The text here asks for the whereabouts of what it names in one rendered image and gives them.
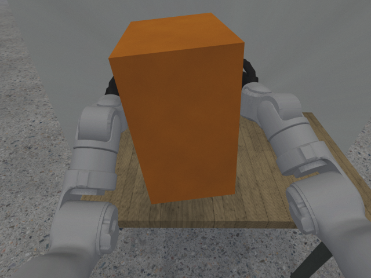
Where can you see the robot left forearm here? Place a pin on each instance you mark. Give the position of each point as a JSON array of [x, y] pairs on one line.
[[95, 149]]

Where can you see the table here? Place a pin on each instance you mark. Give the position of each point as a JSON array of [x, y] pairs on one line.
[[259, 200]]

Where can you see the carton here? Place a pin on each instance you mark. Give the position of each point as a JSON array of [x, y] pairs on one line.
[[180, 81]]

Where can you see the left robot upper arm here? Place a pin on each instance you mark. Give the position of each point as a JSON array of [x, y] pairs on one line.
[[83, 231]]

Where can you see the robot right hand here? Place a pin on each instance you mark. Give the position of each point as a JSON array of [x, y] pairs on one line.
[[250, 74]]

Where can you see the robot right forearm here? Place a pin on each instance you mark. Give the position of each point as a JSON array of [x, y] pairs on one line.
[[298, 150]]

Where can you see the robot left hand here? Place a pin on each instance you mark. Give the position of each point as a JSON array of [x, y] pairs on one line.
[[112, 88]]

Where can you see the right robot upper arm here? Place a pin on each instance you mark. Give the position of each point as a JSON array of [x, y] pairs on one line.
[[326, 205]]

